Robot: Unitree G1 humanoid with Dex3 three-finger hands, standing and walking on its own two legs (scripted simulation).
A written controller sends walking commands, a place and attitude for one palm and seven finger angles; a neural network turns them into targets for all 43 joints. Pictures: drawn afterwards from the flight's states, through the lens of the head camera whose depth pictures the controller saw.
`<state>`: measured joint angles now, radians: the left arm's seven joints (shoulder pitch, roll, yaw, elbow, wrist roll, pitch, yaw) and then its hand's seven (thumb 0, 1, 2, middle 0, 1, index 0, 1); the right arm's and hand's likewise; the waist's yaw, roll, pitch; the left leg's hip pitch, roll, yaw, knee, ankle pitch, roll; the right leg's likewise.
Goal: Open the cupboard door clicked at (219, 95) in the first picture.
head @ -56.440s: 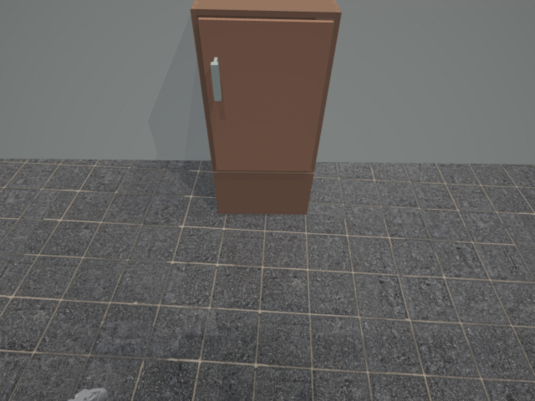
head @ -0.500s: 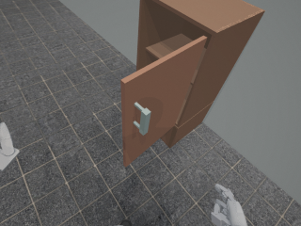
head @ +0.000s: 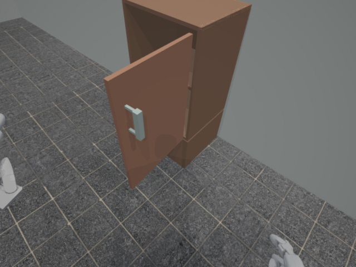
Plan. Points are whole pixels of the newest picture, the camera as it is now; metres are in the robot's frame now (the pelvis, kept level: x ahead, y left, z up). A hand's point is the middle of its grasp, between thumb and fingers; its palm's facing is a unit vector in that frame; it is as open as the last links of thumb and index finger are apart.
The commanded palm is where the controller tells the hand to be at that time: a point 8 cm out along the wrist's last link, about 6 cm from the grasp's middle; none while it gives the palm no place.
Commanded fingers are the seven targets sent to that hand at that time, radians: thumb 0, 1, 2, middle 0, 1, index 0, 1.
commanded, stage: stop stepping back and stand still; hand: left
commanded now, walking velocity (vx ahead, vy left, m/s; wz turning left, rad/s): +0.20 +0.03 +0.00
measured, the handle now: (134, 122) +0.55 +0.14 -0.03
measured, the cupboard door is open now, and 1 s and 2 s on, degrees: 94 94 94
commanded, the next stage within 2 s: let the arm hang, fingers relaxed in 0.80 s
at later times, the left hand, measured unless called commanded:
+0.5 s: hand out of the picture +0.18 +0.27 +0.17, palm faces +0.41 -0.79 -0.46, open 7.4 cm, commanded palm +0.12 +0.32 +0.18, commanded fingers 0.00 0.90 0.90 -0.20 -0.30 -0.20 -0.30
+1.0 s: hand (18, 246) +0.16 +0.29 +0.04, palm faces +0.22 -0.84 -0.49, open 7.4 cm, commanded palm none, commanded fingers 0.00 0.90 0.90 -0.20 -0.30 -0.20 -0.30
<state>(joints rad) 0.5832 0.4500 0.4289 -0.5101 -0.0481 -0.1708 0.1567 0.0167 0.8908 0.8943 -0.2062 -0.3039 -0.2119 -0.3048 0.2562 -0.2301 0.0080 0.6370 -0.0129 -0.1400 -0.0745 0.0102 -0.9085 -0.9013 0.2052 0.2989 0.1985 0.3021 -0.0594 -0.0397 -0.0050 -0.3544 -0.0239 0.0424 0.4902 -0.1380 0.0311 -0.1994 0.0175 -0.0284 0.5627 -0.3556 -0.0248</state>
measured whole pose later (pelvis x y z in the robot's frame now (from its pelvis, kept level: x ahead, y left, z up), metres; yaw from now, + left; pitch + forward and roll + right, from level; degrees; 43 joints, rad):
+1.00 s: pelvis -0.04 +0.03 +0.00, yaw +3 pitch +2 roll -1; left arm 0.33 0.38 0.19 0.06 0.02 -0.09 0.04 0.00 0.90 0.90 -0.20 -0.30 -0.20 -0.30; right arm 0.16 -0.29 0.00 0.78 -0.01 -0.08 0.00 0.01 -0.91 -0.90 0.21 0.30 0.20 0.30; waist 0.00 0.07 -0.01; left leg -0.36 0.00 0.03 0.53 -0.20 0.02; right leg -0.28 -0.02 -0.07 0.52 -0.27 0.00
